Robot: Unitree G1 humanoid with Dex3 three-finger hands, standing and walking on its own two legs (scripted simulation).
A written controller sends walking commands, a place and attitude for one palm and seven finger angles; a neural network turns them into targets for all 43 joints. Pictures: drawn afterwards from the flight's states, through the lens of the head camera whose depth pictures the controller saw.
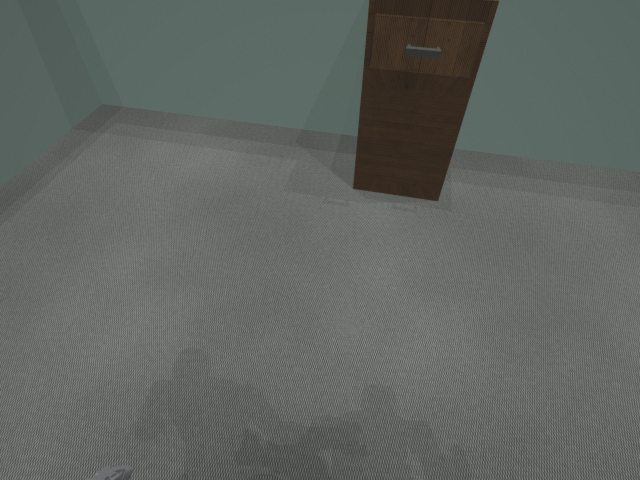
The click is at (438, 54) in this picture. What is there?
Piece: drawer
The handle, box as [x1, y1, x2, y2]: [405, 44, 440, 57]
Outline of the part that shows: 406,47 405,54 439,57 439,47 414,47 410,46 410,44 408,44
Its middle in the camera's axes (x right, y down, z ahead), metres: +0.36 -0.67 +1.37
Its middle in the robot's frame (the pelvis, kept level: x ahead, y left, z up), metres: +1.48 -0.30 -0.07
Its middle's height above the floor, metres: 0.70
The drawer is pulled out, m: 0.00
